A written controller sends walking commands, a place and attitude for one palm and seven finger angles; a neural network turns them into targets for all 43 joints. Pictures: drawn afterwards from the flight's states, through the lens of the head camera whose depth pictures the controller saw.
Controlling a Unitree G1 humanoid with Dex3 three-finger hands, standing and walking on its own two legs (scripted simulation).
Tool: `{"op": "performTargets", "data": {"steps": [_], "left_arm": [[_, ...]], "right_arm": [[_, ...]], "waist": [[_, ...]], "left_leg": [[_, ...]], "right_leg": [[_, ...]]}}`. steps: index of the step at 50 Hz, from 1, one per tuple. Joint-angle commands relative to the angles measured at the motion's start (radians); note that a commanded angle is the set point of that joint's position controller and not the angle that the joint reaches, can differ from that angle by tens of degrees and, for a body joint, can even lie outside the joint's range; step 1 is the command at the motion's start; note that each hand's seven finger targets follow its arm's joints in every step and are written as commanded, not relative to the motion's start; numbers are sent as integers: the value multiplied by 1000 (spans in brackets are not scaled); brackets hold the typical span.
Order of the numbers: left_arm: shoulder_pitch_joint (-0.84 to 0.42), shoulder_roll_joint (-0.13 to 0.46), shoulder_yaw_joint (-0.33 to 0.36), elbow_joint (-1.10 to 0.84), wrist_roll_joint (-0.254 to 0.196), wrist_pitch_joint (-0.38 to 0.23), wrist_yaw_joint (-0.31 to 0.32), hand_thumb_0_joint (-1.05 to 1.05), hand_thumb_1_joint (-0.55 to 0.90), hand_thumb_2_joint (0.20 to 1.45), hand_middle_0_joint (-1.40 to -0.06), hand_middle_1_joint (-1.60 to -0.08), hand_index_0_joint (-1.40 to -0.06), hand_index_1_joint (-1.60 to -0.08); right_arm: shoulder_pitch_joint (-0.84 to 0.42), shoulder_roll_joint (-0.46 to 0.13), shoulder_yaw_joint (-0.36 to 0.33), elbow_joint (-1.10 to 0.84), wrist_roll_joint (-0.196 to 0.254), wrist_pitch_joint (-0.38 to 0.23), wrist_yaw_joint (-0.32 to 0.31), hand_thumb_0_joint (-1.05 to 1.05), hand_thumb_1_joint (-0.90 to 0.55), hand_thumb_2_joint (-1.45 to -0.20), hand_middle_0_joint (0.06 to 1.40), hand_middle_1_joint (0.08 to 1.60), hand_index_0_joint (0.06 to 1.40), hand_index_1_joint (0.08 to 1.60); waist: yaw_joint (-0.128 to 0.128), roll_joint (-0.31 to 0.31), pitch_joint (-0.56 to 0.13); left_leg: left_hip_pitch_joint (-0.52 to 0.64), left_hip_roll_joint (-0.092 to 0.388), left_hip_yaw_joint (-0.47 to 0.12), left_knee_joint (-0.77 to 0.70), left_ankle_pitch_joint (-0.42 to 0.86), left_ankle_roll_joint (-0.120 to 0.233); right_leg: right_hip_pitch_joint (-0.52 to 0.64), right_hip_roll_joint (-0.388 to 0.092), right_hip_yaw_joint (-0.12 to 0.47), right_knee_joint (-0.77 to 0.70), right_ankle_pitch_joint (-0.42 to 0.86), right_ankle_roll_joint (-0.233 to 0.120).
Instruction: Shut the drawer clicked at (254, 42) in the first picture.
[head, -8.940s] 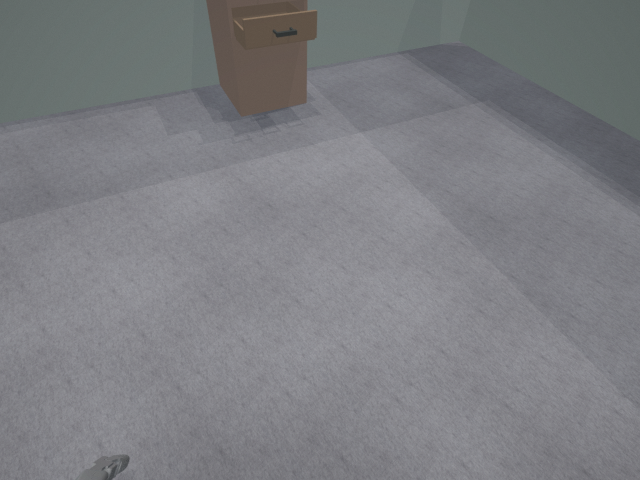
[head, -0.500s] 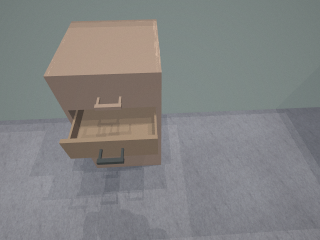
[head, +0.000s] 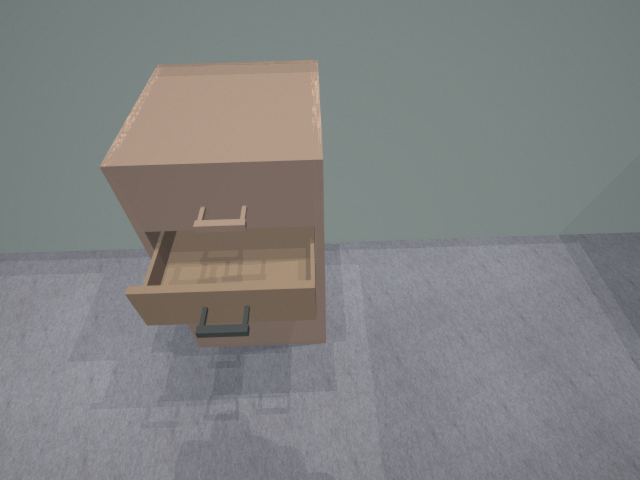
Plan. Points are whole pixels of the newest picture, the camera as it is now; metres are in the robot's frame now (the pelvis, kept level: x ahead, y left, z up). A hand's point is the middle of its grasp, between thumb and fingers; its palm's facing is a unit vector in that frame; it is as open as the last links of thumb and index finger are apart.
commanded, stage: look again from close up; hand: left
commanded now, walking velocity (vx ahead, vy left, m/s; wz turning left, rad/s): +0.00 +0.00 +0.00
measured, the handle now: (224, 321) +0.46 +0.23 -0.25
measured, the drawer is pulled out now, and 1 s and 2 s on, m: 0.17 0.17 0.17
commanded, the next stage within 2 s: raise the hand and make a fist in 0.50 s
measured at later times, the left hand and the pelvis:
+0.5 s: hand out of the picture +0.00 +0.17 -0.17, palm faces +0.03 -0.98 -0.20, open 7.4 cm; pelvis +0.00 +0.01 +0.00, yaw +0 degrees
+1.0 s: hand (225, 453) +0.17 +0.14 -0.08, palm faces -0.01 -1.00 +0.09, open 6.1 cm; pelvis -0.05 +0.02 -0.10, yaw +1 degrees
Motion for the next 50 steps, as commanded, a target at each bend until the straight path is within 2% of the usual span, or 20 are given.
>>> {"op": "performTargets", "data": {"steps": [1, 3, 12, 29, 30, 31, 32, 33, 34, 35, 36, 38, 39, 40, 42, 43, 44, 46, 48, 50], "left_arm": [[60, 117, 19, -22, 3, -13, 4, 0, 900, 900, -200, -300, -200, -300], [62, 110, 18, -16, 5, -11, 4, 0, 900, 900, -200, -300, -200, -300], [81, 102, 17, -5, 5, -13, 6, 0, 900, 900, -200, -300, -200, -300], [84, 89, 18, -8, 9, -8, 7, 0, 900, 900, -200, -300, -200, -300], [179, 139, 33, 30, 18, -32, 45, 0, 900, 900, -200, -300, -200, -300], [-605, 296, 40, -1513, -207, -267, 17, 0, 900, 900, -220, -322, -220, -322], [-188, 225, 76, -1178, -110, -206, 62, 0, 900, 900, -240, -343, -240, -343], [-153, 156, 41, -1118, -133, -163, 114, 0, 900, 900, -260, -365, -260, -365], [105, -52, -66, -885, -133, -66, 110, 0, 900, 900, -280, -387, -280, -387], [-31, -85, -115, -1064, -177, -101, 83, 0, 900, 900, -300, -408, -300, -408], [-43, -20, -61, -1059, -172, -154, 66, 0, 900, 900, -320, -430, -320, -430], [-15, -81, -84, -917, -158, -261, 19, 0, 900, 900, -360, -473, -360, -473], [-11, -90, -67, -857, -151, -325, -9, 0, 900, 900, -380, -495, -380, -495], [97, -99, -43, -846, -165, -397, -48, 0, 900, 900, -400, -517, -400, -517], [251, -71, 19, -867, -196, -534, -137, 0, 900, 900, -440, -560, -440, -560], [293, -27, 74, -855, -203, -594, -186, 0, 900, 900, -460, -582, -460, -582], [249, -10, 92, -891, -203, -662, -231, 0, 900, 900, -480, -603, -480, -603], [220, 51, 145, -898, -167, -669, -223, 0, 900, 900, -520, -647, -520, -647], [139, 77, 119, -968, -119, -602, -183, 0, 900, 900, -560, -690, -560, -690], [2, 60, 62, -1137, -105, -570, -138, 0, 900, 900, -600, -733, -600, -733]], "right_arm": [[56, -67, -9, -20, 5, -12, -3, 0, -900, -900, 200, 300, 200, 300], [52, -62, -8, -16, 5, -10, -4, 0, -900, -900, 200, 300, 200, 300], [55, -64, -10, -13, 6, -15, -6, 0, -900, -900, 200, 300, 200, 300], [50, -68, -11, -15, 5, -17, -7, 0, -900, -900, 200, 300, 200, 300], [-106, -103, -31, -90, 16, -22, 3, 0, -900, -900, 200, 300, 200, 300], [-73, -285, -39, -444, 57, -177, -48, 0, -900, -900, 200, 300, 200, 300], [-143, -183, -32, -372, 32, -255, -78, 0, -900, -900, 200, 300, 200, 300], [-136, -205, -48, -326, 41, -281, -75, 0, -900, -900, 200, 300, 200, 300], [-118, -158, -47, -317, 58, -285, -67, 0, -900, -900, 200, 300, 200, 300], [-125, -191, -44, -396, 67, -302, -67, 0, -900, -900, 200, 300, 200, 300], [-125, -222, -63, -406, 57, -316, -68, 0, -900, -900, 200, 300, 200, 300], [-120, -218, -72, -461, 31, -342, -58, 0, -900, -900, 200, 300, 200, 300], [-121, -212, -78, -483, 19, -351, -45, 0, -900, -900, 200, 300, 200, 300], [-142, -204, -90, -518, 9, -363, -31, 0, -900, -900, 200, 300, 200, 300], [-175, -203, -104, -585, -4, -371, 4, 0, -900, -900, 200, 300, 200, 300], [-179, -200, -112, -599, -2, -365, 27, 0, -900, -900, 200, 300, 200, 300], [-195, -197, -112, -623, -5, -354, 45, 0, -900, -900, 200, 300, 200, 300], [-215, -197, -121, -692, -7, -316, 56, 0, -900, -900, 200, 300, 200, 300], [-230, -196, -117, -755, 3, -270, 62, 0, -900, -900, 200, 300, 200, 300], [-253, -197, -106, -833, 10, -243, 55, 0, -900, -900, 200, 300, 200, 300]], "waist": [[8, -29, 23], [9, -24, 57], [10, -8, 15], [17, -20, 42], [81, -177, 82], [-76, 38, -404], [23, 222, -405], [-3, 227, -307], [-17, 63, -156], [-33, -35, -44], [-56, -133, -48], [-69, -249, 2], [-51, -313, -29], [7, -352, -75], [81, -326, -204], [114, -212, -259], [117, -114, -314], [130, -47, -371], [127, 3, -342], [96, 55, -356]], "left_leg": [[-30, 38, -15, -52, 137, 55], [-33, 41, -16, -60, 127, 54], [-14, 44, -20, -58, 166, 56], [-15, 53, -27, -82, 184, 63], [-159, 43, 26, 187, 85, 29], [105, -51, 25, 9, 225, 94], [157, -37, 59, -2, 356, 103], [81, -27, 48, 15, 286, 74], [-19, -11, 16, 22, 239, 81], [-90, -17, -15, 53, 193, 87], [-127, -24, -13, 103, 124, 90], [-286, -52, -23, 226, -1, 87], [-381, -57, -31, 286, -47, 75], [-456, -58, -28, 329, -70, 65], [-563, -72, -11, 422, -41, 51], [-600, -82, -3, 467, 4, 40], [-649, -88, 8, 531, 32, 32], [-729, -96, 44, 599, 12, 41], [-781, -102, 46, 621, -65, 48], [-792, -95, 35, 643, -188, 61]], "right_leg": [[-17, -127, 118, -121, 241, -1], [-42, -120, 116, -128, 214, -2], [-12, -125, 110, -121, 263, 1], [-26, -117, 102, -114, 245, 6], [-11, -205, 205, -136, 798, 79], [71, -133, 146, -21, 589, 35], [68, -52, 87, 15, 402, 9], [-30, -46, 25, -11, 239, 19], [-100, -46, -12, -6, 205, 31], [-171, -51, -26, 15, 197, 50], [-259, -48, -36, 23, 122, 60], [-447, -50, -42, 92, -56, 67], [-516, -53, -40, 147, -141, 63], [-526, -52, -29, 199, -180, 57], [-495, -45, -13, 331, -77, 42], [-474, -47, -5, 414, 36, 27], [-502, -49, -7, 505, 112, 16], [-542, -51, 11, 582, 107, 9], [-609, -49, 36, 592, 8, 1], [-701, -46, 50, 588, -170, 2]]}}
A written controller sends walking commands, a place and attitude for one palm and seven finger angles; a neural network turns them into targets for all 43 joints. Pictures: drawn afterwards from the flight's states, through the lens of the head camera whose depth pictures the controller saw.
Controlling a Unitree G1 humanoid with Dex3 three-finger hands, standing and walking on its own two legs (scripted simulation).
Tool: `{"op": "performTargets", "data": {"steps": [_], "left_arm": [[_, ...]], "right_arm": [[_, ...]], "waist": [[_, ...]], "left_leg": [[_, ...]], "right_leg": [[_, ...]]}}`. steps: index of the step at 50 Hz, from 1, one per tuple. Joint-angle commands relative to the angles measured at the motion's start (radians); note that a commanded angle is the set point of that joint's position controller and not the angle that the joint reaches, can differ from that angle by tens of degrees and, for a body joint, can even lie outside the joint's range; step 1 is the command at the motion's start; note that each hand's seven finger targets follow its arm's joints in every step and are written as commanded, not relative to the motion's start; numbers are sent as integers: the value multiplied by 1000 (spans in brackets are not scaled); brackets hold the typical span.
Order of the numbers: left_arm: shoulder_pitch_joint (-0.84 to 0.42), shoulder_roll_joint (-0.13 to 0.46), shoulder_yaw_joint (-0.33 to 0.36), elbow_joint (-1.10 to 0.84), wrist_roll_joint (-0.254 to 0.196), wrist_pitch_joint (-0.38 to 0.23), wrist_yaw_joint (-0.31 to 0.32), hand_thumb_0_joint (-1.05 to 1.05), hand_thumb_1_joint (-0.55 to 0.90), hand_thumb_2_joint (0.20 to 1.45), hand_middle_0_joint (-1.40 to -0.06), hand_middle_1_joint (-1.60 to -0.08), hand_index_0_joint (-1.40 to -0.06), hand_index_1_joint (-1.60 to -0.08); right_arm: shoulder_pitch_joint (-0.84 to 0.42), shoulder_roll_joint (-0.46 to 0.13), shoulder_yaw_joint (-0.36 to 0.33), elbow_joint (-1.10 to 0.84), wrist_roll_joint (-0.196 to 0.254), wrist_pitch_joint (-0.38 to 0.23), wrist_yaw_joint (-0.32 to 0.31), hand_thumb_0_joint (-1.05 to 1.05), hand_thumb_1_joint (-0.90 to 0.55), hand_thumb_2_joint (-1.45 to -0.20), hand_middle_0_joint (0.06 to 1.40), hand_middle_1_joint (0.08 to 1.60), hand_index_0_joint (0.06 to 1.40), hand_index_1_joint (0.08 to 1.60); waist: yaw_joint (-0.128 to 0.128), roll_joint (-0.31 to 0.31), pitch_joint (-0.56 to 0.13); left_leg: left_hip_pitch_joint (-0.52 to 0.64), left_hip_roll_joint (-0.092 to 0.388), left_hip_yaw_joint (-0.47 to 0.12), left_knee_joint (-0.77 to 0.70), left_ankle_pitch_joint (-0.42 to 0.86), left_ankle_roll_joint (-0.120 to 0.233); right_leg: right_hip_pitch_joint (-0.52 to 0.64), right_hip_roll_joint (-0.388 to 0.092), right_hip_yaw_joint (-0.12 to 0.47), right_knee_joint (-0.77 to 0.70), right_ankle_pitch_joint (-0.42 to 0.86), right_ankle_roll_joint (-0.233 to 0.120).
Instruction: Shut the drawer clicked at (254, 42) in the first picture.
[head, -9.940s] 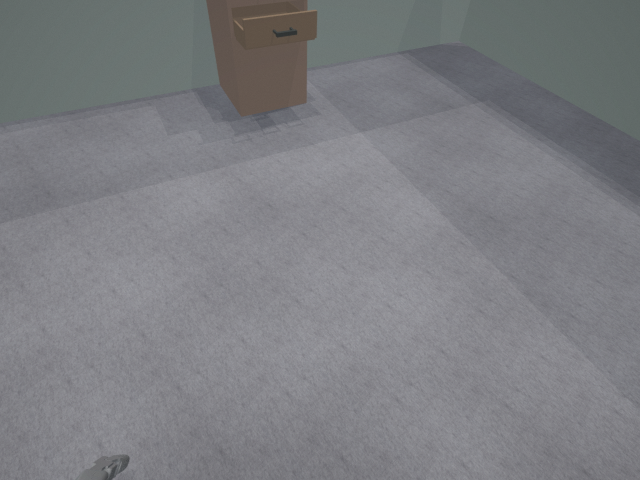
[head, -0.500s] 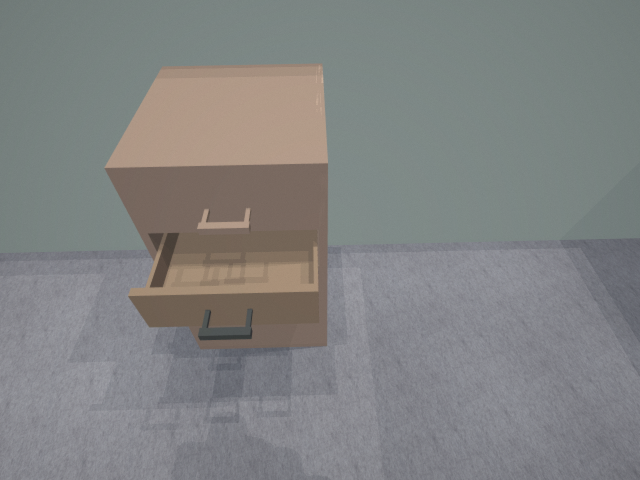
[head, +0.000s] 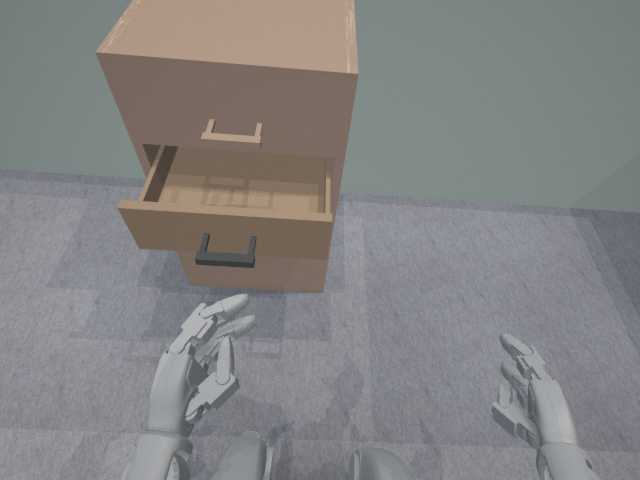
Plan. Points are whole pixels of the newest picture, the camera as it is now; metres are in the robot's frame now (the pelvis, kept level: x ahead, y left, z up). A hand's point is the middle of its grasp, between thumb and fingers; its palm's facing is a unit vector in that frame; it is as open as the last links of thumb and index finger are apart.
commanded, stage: raise the hand and make a fist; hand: left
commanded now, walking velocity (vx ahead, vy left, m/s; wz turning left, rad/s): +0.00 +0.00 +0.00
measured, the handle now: (227, 250) +0.51 +0.21 -0.15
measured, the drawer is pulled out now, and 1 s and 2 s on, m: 0.17 0.17 0.17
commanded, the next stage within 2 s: bring the fist close to the handle in 1.50 s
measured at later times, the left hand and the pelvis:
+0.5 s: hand (216, 359) +0.26 +0.15 -0.03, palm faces +0.08 -1.00 +0.02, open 3.6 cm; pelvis -0.02 +0.02 -0.04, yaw -1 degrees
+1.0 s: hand (221, 340) +0.30 +0.16 -0.04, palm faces +0.02 -1.00 -0.03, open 3.2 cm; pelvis -0.01 +0.02 -0.06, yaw +0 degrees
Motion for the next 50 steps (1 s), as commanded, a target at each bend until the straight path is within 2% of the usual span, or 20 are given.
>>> {"op": "performTargets", "data": {"steps": [1, 2, 4, 5, 7, 10, 13, 16, 18, 20, 24, 28, 30, 32, 35, 38, 42, 46, 48, 50], "left_arm": [[-44, 154, 70, -350, 18, 9, 86, 0, 900, 900, -620, -755, -620, -755], [-87, 171, 88, -451, 17, -6, 112, 0, 900, 900, -640, -777, -640, -777], [-186, 161, 62, -628, 6, -44, 137, 0, 900, 900, -680, -820, -680, -820], [-196, 123, 16, -666, -2, -64, 132, 0, 900, 900, -700, -842, -700, -842], [-211, 106, -45, -668, -14, -75, 98, 0, 900, 900, -740, -885, -740, -885], [-210, 81, -106, -519, -19, -6, 29, 0, 900, 900, -800, -950, -800, -950], [-123, 108, -72, -232, 0, 175, -4, 0, 900, 900, -860, -1015, -860, -1015], [-155, 172, 36, -257, -12, 319, 31, 0, 900, 900, -920, -1080, -920, -1080], [-150, 204, 124, -300, -30, 351, 103, 0, 900, 900, -960, -1123, -960, -1123], [-179, 184, 152, -450, -57, 306, 182, 0, 900, 900, -1000, -1167, -1000, -1167], [-210, 146, 71, -513, 1, 135, 265, 0, 900, 900, -1080, -1253, -1080, -1253], [-246, 70, -76, -265, 67, 51, 212, 0, 900, 900, -1160, -1340, -1160, -1340], [-259, 89, -69, -174, 63, 56, 164, 0, 900, 900, -1200, -1383, -1200, -1383], [-294, 134, -24, -175, 43, 83, 132, 0, 900, 900, -1240, -1427, -1240, -1427], [-292, 192, 70, -265, 7, 111, 139, 0, 900, 900, -1300, -1492, -1300, -1492], [-316, 219, 137, -386, -23, 82, 195, 0, 900, 900, -1360, -1557, -1360, -1557], [-296, 134, 64, -288, 4, 42, 221, 0, 900, 900, -1400, -1600, -1400, -1600], [-323, 87, -27, -104, 45, 66, 143, 0, 900, 900, -1400, -1600, -1400, -1600], [-384, 98, -27, -68, 34, 90, 103, 0, 900, 900, -1400, -1600, -1400, -1600], [-443, 149, 37, -114, 13, 93, 88, 0, 900, 900, -1400, -1600, -1400, -1600]], "right_arm": [[-48, -67, 6, -234, 9, 26, 3, 0, -900, -900, 200, 300, 200, 300], [-18, -60, 7, -228, 5, 31, -3, 0, -900, -900, 200, 300, 200, 300], [17, -56, 12, -210, -7, 40, -19, 0, -900, -900, 200, 300, 200, 300], [18, -51, 19, -198, -12, 32, -26, 0, -900, -900, 200, 300, 200, 300], [30, -64, 33, -168, -16, 17, -38, 0, -900, -900, 200, 300, 200, 300], [24, -83, 50, -136, -12, 7, -58, 0, -900, -900, 200, 300, 200, 300], [17, -103, 64, -139, 8, 32, -70, 0, -900, -900, 200, 300, 200, 300], [-17, -97, 68, -196, 34, 76, -71, 0, -900, -900, 200, 300, 200, 300], [-23, -81, 66, -210, 24, 96, -71, 0, -900, -900, 200, 300, 200, 300], [4, -54, 64, -215, 13, 104, -62, 0, -900, -900, 200, 300, 200, 300], [46, -42, 64, -161, -11, 90, -44, 0, -900, -900, 200, 300, 200, 300], [61, -77, 56, -106, -18, 87, -26, 0, -900, -900, 200, 300, 200, 300], [56, -99, 49, -106, -4, 88, -29, 0, -900, -900, 200, 300, 200, 300], [60, -115, 43, -121, 7, 94, -38, 0, -900, -900, 200, 300, 200, 300], [59, -114, 35, -147, 6, 110, -39, 0, -900, -900, 200, 300, 200, 300], [61, -94, 37, -150, -7, 117, -34, 0, -900, -900, 200, 300, 200, 300], [55, -78, 44, -118, -18, 129, -12, 0, -900, -900, 200, 300, 200, 300], [49, -97, 47, -112, -11, 150, -6, 0, -900, -900, 200, 300, 200, 300], [51, -104, 46, -117, -3, 158, -16, 0, -900, -900, 200, 300, 200, 300], [43, -108, 42, -127, 1, 162, -25, 0, -900, -900, 200, 300, 200, 300]], "waist": [[65, 195, -208], [52, 226, -288], [-3, 198, -390], [-28, 204, -400], [-66, 199, -363], [-107, 111, -280], [-74, 3, -213], [13, 20, -318], [56, 46, -381], [68, 87, -460], [10, 113, -398], [-93, 74, -194], [-84, 68, -186], [-56, 102, -266], [0, 171, -422], [16, 189, -523], [-37, 124, -408], [-77, 67, -300], [-82, 59, -277], [-54, 93, -361]], "left_leg": [[-24, -53, 26, -58, 63, 44], [14, -44, 15, -32, 106, 50], [56, -22, -16, 23, 152, 58], [74, -16, -30, 42, 182, 59], [54, -4, -52, 62, 172, 59], [-52, 1, -81, 83, 55, 57], [-169, -10, -84, 65, -78, 56], [-159, -34, -61, 10, -77, 51], [-127, -33, -60, -11, -26, 45], [-67, -24, -48, -5, 93, 44], [-54, -3, -58, 18, 175, 40], [-156, -7, -77, 51, -3, 44], [-190, -14, -74, 44, -106, 41], [-156, -17, -72, 28, -92, 41], [-51, -19, -61, 20, 59, 36], [18, -13, -63, 46, 244, 30], [-62, -8, -59, 90, 230, 37], [-161, -14, -60, 110, 101, 44], [-182, -18, -56, 111, 57, 49], [-155, -21, -49, 113, 68, 47]], "right_leg": [[45, 7, 47, -115, 85, -19], [44, 11, 42, -95, 131, -17], [5, 26, 33, -65, 162, -6], [-23, 28, 20, -52, 185, -4], [-84, 36, 3, -48, 160, -3], [-136, 40, -16, -59, 50, 4], [-126, 34, -3, -93, -85, 8], [-10, 12, 21, -114, -122, 6], [19, 18, 2, -89, -69, 3], [55, 17, -5, -67, 47, 4], [-33, 29, -22, -30, 120, -1], [-201, 28, -33, -31, -14, -3], [-214, 22, -20, -45, -98, -3], [-178, 18, -16, -41, -72, -8], [-108, 20, -24, -15, 54, -12], [-64, 26, -33, 26, 197, -11], [-106, 29, -33, 28, 211, -2], [-167, 32, -28, 17, 119, -1], [-170, 32, -20, 2, 80, -2], [-148, 28, -12, 8, 85, -4]]}}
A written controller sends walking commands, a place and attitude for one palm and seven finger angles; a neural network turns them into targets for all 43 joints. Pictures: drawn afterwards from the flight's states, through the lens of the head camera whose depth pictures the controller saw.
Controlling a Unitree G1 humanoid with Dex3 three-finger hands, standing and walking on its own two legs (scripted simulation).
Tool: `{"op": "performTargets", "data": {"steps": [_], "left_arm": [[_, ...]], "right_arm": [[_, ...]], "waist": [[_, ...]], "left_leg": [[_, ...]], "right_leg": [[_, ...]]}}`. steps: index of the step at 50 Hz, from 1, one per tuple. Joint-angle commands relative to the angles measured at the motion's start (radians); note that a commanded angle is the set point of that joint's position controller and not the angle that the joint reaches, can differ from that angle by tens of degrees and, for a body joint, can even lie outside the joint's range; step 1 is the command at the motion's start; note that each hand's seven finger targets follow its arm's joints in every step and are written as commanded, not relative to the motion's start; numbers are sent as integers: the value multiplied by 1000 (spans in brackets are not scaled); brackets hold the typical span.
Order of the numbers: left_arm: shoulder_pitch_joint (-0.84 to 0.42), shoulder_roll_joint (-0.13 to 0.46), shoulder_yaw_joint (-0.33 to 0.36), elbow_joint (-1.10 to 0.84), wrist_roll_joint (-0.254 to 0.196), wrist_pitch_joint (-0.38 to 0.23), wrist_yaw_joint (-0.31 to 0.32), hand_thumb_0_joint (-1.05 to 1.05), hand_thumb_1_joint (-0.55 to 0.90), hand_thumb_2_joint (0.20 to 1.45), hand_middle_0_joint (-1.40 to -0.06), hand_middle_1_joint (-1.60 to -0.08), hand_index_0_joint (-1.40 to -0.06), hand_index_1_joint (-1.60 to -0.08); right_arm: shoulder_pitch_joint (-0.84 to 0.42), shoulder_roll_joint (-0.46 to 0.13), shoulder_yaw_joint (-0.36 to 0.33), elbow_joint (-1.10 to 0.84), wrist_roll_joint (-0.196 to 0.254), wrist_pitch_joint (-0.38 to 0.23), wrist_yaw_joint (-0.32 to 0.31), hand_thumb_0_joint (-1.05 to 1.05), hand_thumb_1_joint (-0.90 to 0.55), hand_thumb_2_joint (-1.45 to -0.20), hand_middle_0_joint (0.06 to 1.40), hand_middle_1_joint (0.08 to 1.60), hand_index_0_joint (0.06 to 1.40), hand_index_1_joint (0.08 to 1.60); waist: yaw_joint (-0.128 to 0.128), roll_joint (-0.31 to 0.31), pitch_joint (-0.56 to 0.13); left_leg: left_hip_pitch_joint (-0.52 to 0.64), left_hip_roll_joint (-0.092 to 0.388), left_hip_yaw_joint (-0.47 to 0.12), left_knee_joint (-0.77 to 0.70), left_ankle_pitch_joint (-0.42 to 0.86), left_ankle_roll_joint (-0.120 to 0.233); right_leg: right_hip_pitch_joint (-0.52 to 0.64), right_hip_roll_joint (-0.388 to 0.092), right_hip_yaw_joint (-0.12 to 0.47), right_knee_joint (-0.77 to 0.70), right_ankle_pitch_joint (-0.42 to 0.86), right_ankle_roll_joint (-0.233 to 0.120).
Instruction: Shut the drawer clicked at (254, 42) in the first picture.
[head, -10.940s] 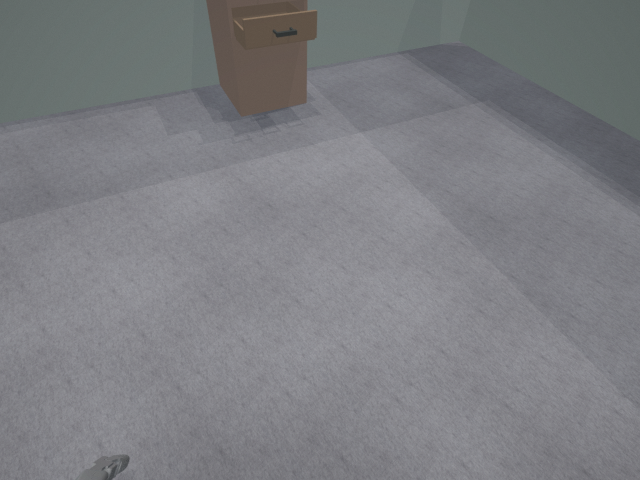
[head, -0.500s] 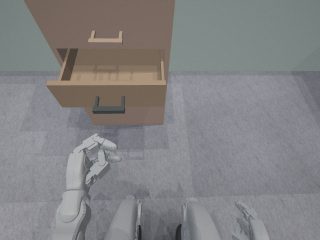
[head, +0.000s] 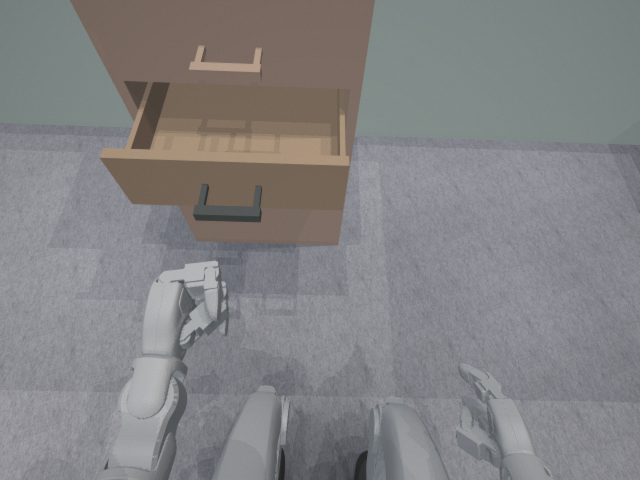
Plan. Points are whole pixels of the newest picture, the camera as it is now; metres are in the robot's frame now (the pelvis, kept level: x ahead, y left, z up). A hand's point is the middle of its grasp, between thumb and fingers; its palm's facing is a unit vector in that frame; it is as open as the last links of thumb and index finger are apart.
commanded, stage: raise the hand and make a fist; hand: left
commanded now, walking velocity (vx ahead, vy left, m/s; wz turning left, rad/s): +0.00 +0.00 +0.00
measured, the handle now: (229, 202) +0.52 +0.19 -0.09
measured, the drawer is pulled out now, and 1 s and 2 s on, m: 0.17 0.17 0.17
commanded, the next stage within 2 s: bring the fist close to the handle in 0.50 s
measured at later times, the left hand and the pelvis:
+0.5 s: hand (232, 310) +0.31 +0.13 +0.01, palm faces +0.04 -1.00 -0.01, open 3.3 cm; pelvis +0.00 -0.01 -0.01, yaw -1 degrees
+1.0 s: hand (242, 287) +0.35 +0.13 -0.03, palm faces +0.00 -1.00 -0.04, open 3.3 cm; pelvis -0.01 +0.00 -0.04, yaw -1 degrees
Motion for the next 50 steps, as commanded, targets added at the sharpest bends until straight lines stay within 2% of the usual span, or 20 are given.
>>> {"op": "performTargets", "data": {"steps": [1, 4, 5, 6, 7, 8, 12, 13, 14, 17, 19, 24, 26, 30, 33, 37, 41, 42, 46, 50], "left_arm": [[-209, 80, 46, -173, -19, -25, -54, 0, 900, 900, -1400, -1600, -1400, -1600], [-230, 104, 103, -290, -45, -60, -20, 0, 900, 900, -1400, -1600, -1400, -1600], [-203, 92, 101, -306, -48, -75, -6, 0, 900, 900, -1400, -1600, -1400, -1600], [-152, 92, 110, -300, -47, -83, 8, 0, 900, 900, -1400, -1600, -1400, -1600], [-135, 69, 86, -307, -43, -89, 15, 0, 900, 900, -1400, -1600, -1400, -1600], [-96, 88, 97, -273, -38, -80, 16, 0, 900, 900, -1400, -1600, -1400, -1600], [-28, 27, 10, -190, -6, -30, -15, 0, 900, 900, -1400, -1600, -1400, -1600], [-24, 26, 3, -159, -8, -10, -29, 0, 900, 900, -1400, -1600, -1400, -1600], [-71, 43, 13, -172, -10, -5, -35, 0, 900, 900, -1400, -1600, -1400, -1600], [-110, 59, 41, -211, -33, -10, -35, 0, 900, 900, -1400, -1600, -1400, -1600], [-156, 92, 80, -275, -44, -45, -13, 0, 900, 900, -1400, -1600, -1400, -1600], [-115, 90, 85, -242, -21, -117, 29, 0, 900, 900, -1400, -1600, -1400, -1600], [-104, 74, 61, -190, -10, -114, 17, 0, 900, 900, -1400, -1600, -1400, -1600], [-79, 67, 35, -149, -13, -63, -27, 0, 900, 900, -1400, -1600, -1400, -1600], [-185, 85, 59, -109, -24, -48, -33, 0, 900, 900, -1400, -1600, -1400, -1600], [-359, 91, 84, -121, -27, -112, 0, 0, 900, 900, -1400, -1600, -1400, -1600], [-386, 101, 95, -64, -7, -154, 13, 0, 900, 900, -1400, -1600, -1400, -1600], [-362, 111, 107, -43, -1, -152, 12, 0, 900, 900, -1400, -1600, -1400, -1600], [-336, 99, 97, 21, 1, -96, -12, 0, 900, 900, -1400, -1600, -1400, -1600], [-379, 131, 142, -4, -29, -61, -19, 0, 900, 900, -1400, -1600, -1400, -1600]], "right_arm": [[29, -159, -78, -125, 14, -25, -28, 0, -900, -900, 200, 300, 200, 300], [31, -142, -79, -121, 3, -28, -27, 0, -900, -900, 200, 300, 200, 300], [30, -134, -79, -116, 0, -30, -23, 0, -900, -900, 200, 300, 200, 300], [32, -133, -79, -114, -1, -29, -18, 0, -900, -900, 200, 300, 200, 300], [27, -129, -78, -116, -3, -27, -13, 0, -900, -900, 200, 300, 200, 300], [37, -129, -79, -116, -3, -21, -11, 0, -900, -900, 200, 300, 200, 300], [29, -143, -82, -124, 9, 4, 5, 0, -900, -900, 200, 300, 200, 300], [34, -147, -83, -130, 15, 10, 2, 0, -900, -900, 200, 300, 200, 300], [30, -154, -84, -129, 18, 13, -2, 0, -900, -900, 200, 300, 200, 300], [25, -151, -85, -135, 24, 11, -15, 0, -900, -900, 200, 300, 200, 300], [23, -145, -83, -130, 17, 0, -22, 0, -900, -900, 200, 300, 200, 300], [28, -133, -79, -104, 3, -14, -15, 0, -900, -900, 200, 300, 200, 300], [21, -137, -77, -104, 4, -10, -8, 0, -900, -900, 200, 300, 200, 300], [20, -150, -78, -127, 17, 5, -8, 0, -900, -900, 200, 300, 200, 300], [24, -155, -74, -118, 18, 7, -22, 0, -900, -900, 200, 300, 200, 300], [18, -148, -73, -88, 7, -13, -30, 0, -900, -900, 200, 300, 200, 300], [23, -154, -73, -66, -8, -21, -21, 0, -900, -900, 200, 300, 200, 300], [23, -158, -74, -66, -8, -18, -18, 0, -900, -900, 200, 300, 200, 300], [31, -170, -79, -79, -1, 9, -7, 0, -900, -900, 200, 300, 200, 300], [36, -173, -81, -85, 7, 28, -11, 0, -900, -900, 200, 300, 200, 300]], "waist": [[-35, -10, -378], [-6, 55, -509], [-3, 71, -521], [3, 42, -516], [-1, 51, -517], [-3, 25, -495], [-29, -5, -395], [-37, -34, -367], [-45, -42, -359], [-38, -59, -371], [-22, -11, -406], [-21, 7, -389], [-29, -3, -351], [-28, -10, -337], [-52, -47, -301], [-60, -12, -354], [-53, 27, -413], [-41, 43, -432], [-37, 42, -461], [-41, 10, -502]], "left_leg": [[241, -21, 5, -174, 199, 27], [330, -16, 3, -153, 356, 20], [345, -16, 6, -149, 390, 17], [341, -13, 2, -150, 411, 16], [335, -13, 6, -147, 414, 18], [309, -13, 3, -147, 410, 20], [241, -15, 14, -164, 309, 24], [219, -16, 12, -166, 281, 28], [211, -16, 12, -169, 252, 29], [201, -20, 17, -173, 206, 32], [219, -20, 17, -170, 216, 30], [224, -18, 16, -157, 245, 25], [187, -20, 18, -158, 193, 26], [182, -23, 23, -180, 139, 28], [140, -21, 16, -155, 107, 33], [139, -22, 12, -113, 115, 31], [147, -22, 8, -83, 159, 24], [150, -22, 10, -78, 178, 21], [144, -20, 9, -78, 201, 19], [124, -18, 11, -66, 224, 24]], "right_leg": [[202, 27, 38, -200, 187, -20], [220, 26, 33, -150, 321, -22], [223, 24, 35, -145, 349, -21], [232, 26, 31, -139, 366, -21], [238, 25, 33, -138, 374, -20], [250, 29, 30, -137, 378, -22], [235, 26, 33, -166, 317, -17], [235, 29, 36, -177, 295, -18], [229, 27, 39, -187, 271, -14], [252, 25, 54, -211, 213, -10], [246, 26, 56, -202, 203, -14], [215, 30, 49, -179, 223, -18], [205, 28, 55, -189, 174, -18], [214, 27, 60, -218, 120, -19], [178, 31, 61, -211, 85, -15], [118, 29, 57, -167, 93, -16], [82, 29, 46, -117, 133, -21], [81, 28, 46, -105, 148, -24], [89, 29, 42, -89, 183, -24], [123, 30, 50, -84, 220, -17]]}}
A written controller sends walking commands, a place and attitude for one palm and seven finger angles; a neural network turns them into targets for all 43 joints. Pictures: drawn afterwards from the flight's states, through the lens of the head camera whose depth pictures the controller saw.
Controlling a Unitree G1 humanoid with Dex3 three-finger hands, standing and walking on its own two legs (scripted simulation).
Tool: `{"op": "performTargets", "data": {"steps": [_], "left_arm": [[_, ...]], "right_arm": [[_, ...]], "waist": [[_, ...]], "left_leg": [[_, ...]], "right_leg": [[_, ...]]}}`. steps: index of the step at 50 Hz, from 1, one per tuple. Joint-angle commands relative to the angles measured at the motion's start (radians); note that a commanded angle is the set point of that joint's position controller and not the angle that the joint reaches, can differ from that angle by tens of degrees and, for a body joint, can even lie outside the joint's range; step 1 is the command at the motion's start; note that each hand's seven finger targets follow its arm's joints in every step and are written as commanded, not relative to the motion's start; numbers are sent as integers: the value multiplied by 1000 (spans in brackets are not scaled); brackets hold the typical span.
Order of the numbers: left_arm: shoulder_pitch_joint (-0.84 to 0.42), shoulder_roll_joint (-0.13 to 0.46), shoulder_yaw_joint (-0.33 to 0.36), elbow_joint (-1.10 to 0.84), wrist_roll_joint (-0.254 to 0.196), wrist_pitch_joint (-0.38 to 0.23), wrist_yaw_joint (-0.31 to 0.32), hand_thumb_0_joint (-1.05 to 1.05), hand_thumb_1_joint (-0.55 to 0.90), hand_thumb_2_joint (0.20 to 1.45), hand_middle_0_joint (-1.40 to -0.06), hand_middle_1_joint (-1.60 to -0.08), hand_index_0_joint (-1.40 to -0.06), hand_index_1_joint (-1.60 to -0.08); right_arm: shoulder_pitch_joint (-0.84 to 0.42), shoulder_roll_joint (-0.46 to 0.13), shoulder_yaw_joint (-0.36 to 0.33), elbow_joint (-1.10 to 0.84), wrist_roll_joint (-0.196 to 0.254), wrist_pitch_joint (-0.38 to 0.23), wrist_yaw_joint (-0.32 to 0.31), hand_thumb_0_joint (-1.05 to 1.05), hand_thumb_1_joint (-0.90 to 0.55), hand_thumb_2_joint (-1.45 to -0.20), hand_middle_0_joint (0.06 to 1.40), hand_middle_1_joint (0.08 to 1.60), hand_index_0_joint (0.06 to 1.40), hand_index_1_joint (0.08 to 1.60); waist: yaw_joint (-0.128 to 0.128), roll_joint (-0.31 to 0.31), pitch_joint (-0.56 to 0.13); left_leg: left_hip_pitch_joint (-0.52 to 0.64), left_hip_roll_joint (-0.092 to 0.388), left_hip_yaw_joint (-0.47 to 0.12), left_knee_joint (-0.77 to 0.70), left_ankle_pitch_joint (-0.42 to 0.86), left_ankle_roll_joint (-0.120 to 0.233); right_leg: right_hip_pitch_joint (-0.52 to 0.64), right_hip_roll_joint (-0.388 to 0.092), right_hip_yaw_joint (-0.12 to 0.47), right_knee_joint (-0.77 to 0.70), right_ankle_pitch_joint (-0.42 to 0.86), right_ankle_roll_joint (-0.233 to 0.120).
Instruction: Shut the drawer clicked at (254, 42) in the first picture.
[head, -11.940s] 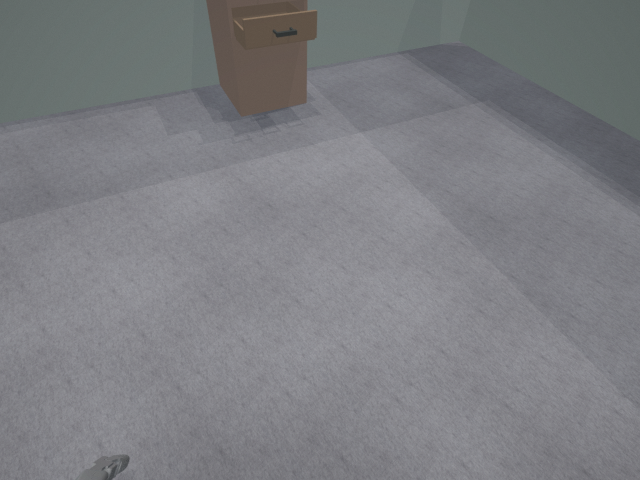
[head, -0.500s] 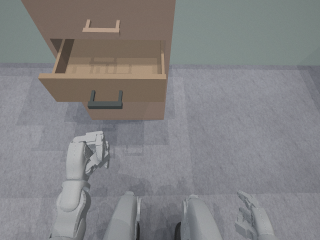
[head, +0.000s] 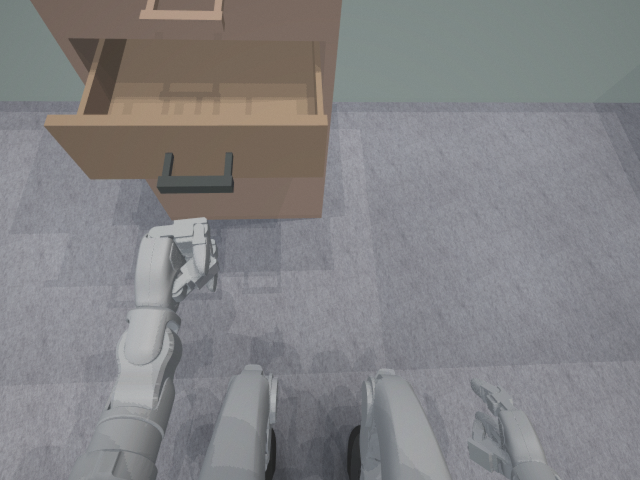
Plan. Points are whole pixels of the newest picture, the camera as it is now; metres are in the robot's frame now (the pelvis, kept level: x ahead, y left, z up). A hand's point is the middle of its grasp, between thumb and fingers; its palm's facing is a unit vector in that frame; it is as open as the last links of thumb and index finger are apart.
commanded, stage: bring the fist close to the handle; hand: left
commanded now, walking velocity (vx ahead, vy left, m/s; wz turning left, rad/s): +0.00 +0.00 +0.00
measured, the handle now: (197, 172) +0.53 +0.20 -0.05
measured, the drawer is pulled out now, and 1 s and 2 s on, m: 0.17 0.17 0.13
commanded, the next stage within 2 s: push the drawer shut in 1.00 s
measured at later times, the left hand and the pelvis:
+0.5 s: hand (217, 246) +0.41 +0.15 -0.04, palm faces +0.05 -1.00 -0.02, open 3.3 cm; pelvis -0.01 +0.00 -0.04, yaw -1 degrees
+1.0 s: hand (222, 236) +0.43 +0.15 -0.05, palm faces +0.06 -1.00 -0.03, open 3.3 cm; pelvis -0.01 +0.00 -0.05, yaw -1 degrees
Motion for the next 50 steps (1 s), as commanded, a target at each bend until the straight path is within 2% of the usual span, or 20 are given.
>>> {"op": "performTargets", "data": {"steps": [1, 4, 8, 11, 13, 16, 18, 19, 21, 23, 25, 27, 30, 32, 34, 38, 41, 42, 46, 50], "left_arm": [[-156, 102, 68, -212, -25, -40, -5, 0, 900, 900, -1400, -1600, -1400, -1600], [-212, 99, 70, -247, -30, -76, 8, 0, 900, 900, -1400, -1600, -1400, -1600], [-255, 106, 71, -155, -10, -121, 11, 0, 900, 900, -1400, -1600, -1400, -1600], [-297, 98, 58, -48, 1, -118, -8, 0, 900, 900, -1400, -1600, -1400, -1600], [-332, 109, 65, -41, -3, -113, -21, 0, 900, 900, -1400, -1600, -1400, -1600], [-377, 142, 103, -40, -14, -102, -27, 0, 900, 900, -1400, -1600, -1400, -1600], [-394, 167, 133, -73, -20, -106, -22, 0, 900, 900, -1400, -1600, -1400, -1600], [-398, 152, 120, -79, -20, -106, -20, 0, 900, 900, -1400, -1600, -1400, -1600], [-420, 156, 125, -81, -15, -109, -11, 0, 900, 900, -1400, -1600, -1400, -1600], [-428, 167, 139, -34, -13, -108, -5, 0, 900, 900, -1400, -1600, -1400, -1600], [-444, 184, 154, -5, -6, -109, -4, 0, 900, 900, -1400, -1600, -1400, -1600], [-483, 174, 140, 25, 0, -107, -8, 0, 900, 900, -1400, -1600, -1400, -1600], [-528, 189, 154, 54, 2, -108, -17, 0, 900, 900, -1400, -1600, -1400, -1600], [-521, 186, 150, 6, -5, -111, -25, 0, 900, 900, -1400, -1600, -1400, -1600], [-510, 196, 157, -29, -13, -107, -29, 0, 900, 900, -1400, -1600, -1400, -1600], [-482, 201, 158, -31, -13, -79, -25, 0, 900, 900, -1400, -1600, -1400, -1600], [-497, 189, 150, 8, -5, -61, -12, 0, 900, 900, -1400, -1600, -1400, -1600], [-521, 187, 147, 4, -5, -61, -8, 0, 900, 900, -1400, -1600, -1400, -1600], [-530, 207, 169, -15, -3, -84, 3, 0, 900, 900, -1400, -1600, -1400, -1600], [-495, 193, 159, 24, 3, -94, -3, 0, 900, 900, -1400, -1600, -1400, -1600]], "right_arm": [[38, -149, -61, -125, 12, -21, -10, 0, -900, -900, 200, 300, 200, 300], [37, -143, -61, -109, 5, -29, -11, 0, -900, -900, 200, 300, 200, 300], [47, -144, -58, -73, -3, -36, -9, 0, -900, -900, 200, 300, 200, 300], [48, -154, -57, -60, -2, -29, -7, 0, -900, -900, 200, 300, 200, 300], [56, -160, -59, -62, -2, -27, -7, 0, -900, -900, 200, 300, 200, 300], [61, -168, -60, -68, -1, -16, -9, 0, -900, -900, 200, 300, 200, 300], [69, -171, -60, -76, -3, -12, -9, 0, -900, -900, 200, 300, 200, 300], [69, -171, -60, -76, -4, -7, -5, 0, -900, -900, 200, 300, 200, 300], [72, -170, -60, -72, -8, -1, -2, 0, -900, -900, 200, 300, 200, 300], [77, -169, -56, -68, -8, 3, -2, 0, -900, -900, 200, 300, 200, 300], [76, -170, -54, -63, -10, 10, 0, 0, -900, -900, 200, 300, 200, 300], [81, -169, -52, -60, -10, 15, 1, 0, -900, -900, 200, 300, 200, 300], [94, -174, -52, -53, -13, 21, 2, 0, -900, -900, 200, 300, 200, 300], [99, -177, -56, -62, -12, 26, 6, 0, -900, -900, 200, 300, 200, 300], [107, -181, -59, -68, -9, 29, 8, 0, -900, -900, 200, 300, 200, 300], [112, -178, -56, -72, -5, 42, 10, 0, -900, -900, 200, 300, 200, 300], [108, -174, -53, -62, -1, 49, 8, 0, -900, -900, 200, 300, 200, 300], [107, -172, -53, -61, -2, 49, 6, 0, -900, -900, 200, 300, 200, 300], [111, -171, -54, -56, -7, 43, 4, 0, -900, -900, 200, 300, 200, 300], [114, -169, -54, -51, -9, 45, 8, 0, -900, -900, 200, 300, 200, 300]], "waist": [[2, -1, -498], [-10, 12, -525], [-31, -1, -458], [-47, -1, -418], [-40, 42, -446], [-36, 43, -520], [-23, 91, -572], [-26, 103, -588], [-35, 89, -594], [-50, 48, -552], [-49, 45, -542], [-63, 42, -527], [-64, 63, -552], [-49, 98, -612], [-45, 100, -648], [-48, 70, -623], [-62, 36, -547], [-71, 29, -541], [-58, 57, -583], [-57, 57, -559]], "left_leg": [[309, -26, 8, -205, 259, 31], [304, -25, 6, -176, 283, 32], [229, -25, 3, -142, 230, 34], [188, -27, 3, -129, 173, 32], [209, -27, -1, -127, 176, 29], [219, -27, -1, -112, 201, 28], [258, -25, -11, -109, 252, 23], [272, -24, -9, -103, 267, 22], [261, -22, -12, -90, 274, 22], [204, -21, -11, -74, 249, 29], [159, -22, -6, -63, 222, 29], [131, -22, -4, -51, 200, 32], [126, -23, -5, -37, 200, 30], [177, -22, -6, -45, 231, 26], [212, -19, -9, -52, 257, 25], [181, -19, -11, -54, 257, 30], [134, -18, -8, -57, 202, 32], [117, -19, -3, -50, 191, 36], [140, -20, -3, -47, 215, 32], [143, -19, -2, -48, 231, 30]], "right_leg": [[311, 20, 42, -223, 250, -7], [284, 20, 43, -199, 270, -5], [218, 25, 39, -177, 212, -8], [165, 24, 36, -169, 160, -9], [140, 24, 33, -155, 157, -13], [151, 22, 36, -138, 179, -12], [134, 23, 27, -108, 210, -16], [124, 22, 28, -105, 222, -15], [120, 23, 27, -96, 226, -13], [114, 28, 27, -92, 214, -10], [118, 26, 31, -86, 199, -9], [105, 28, 33, -83, 184, -8], [83, 28, 31, -64, 182, -10], [95, 28, 31, -61, 200, -13], [103, 30, 28, -63, 218, -12], [129, 33, 30, -67, 229, -11], [113, 33, 28, -82, 188, -6], [120, 32, 34, -87, 183, -3], [122, 32, 36, -78, 200, -6], [115, 32, 32, -75, 214, -8]]}}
